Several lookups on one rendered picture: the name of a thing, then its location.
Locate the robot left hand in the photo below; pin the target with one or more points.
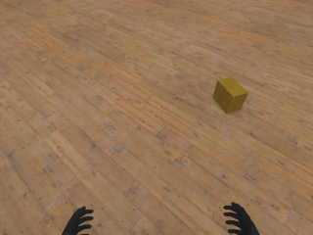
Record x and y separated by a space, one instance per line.
72 227

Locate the carton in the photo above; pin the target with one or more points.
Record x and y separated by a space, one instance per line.
229 95

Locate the robot right hand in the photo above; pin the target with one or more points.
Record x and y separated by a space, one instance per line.
244 221

